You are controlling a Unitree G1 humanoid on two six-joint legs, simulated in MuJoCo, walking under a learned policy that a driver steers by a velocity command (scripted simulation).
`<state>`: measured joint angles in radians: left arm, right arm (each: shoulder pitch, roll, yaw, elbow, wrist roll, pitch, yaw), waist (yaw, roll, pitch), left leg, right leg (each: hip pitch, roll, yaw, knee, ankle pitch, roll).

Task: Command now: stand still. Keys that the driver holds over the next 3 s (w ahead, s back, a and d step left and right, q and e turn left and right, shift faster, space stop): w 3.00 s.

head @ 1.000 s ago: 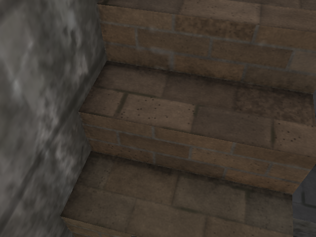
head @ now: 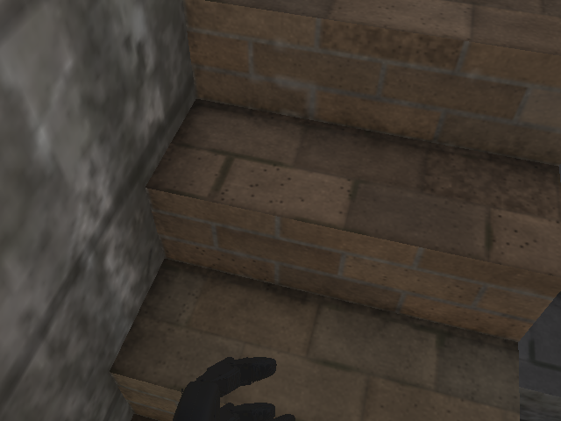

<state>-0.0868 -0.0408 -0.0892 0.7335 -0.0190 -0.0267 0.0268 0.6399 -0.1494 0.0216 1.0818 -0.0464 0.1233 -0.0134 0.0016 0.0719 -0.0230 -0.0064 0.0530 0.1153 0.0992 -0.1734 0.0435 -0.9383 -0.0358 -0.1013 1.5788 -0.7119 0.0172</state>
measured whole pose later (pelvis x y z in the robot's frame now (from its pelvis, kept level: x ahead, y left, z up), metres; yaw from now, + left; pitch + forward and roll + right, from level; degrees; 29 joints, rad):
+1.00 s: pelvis -0.01 +0.00 +0.00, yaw -1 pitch +3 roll -4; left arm -0.02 -0.05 -0.06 0.81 -0.02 -0.03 0.07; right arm 0.63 -0.15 0.02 1.10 -0.05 0.12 0.00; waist 0.01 0.08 -0.02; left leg 0.00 0.05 0.14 0.13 -0.19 0.05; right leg -0.94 -0.02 -0.07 1.59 -0.70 0.03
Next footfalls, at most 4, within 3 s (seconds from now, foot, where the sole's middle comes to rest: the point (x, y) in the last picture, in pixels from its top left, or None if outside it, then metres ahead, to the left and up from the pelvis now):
none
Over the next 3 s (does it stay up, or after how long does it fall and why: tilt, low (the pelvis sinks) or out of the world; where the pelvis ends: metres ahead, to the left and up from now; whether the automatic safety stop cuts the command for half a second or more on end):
stays up -0.01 0.00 0.00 its command is cut before an obstacle from the start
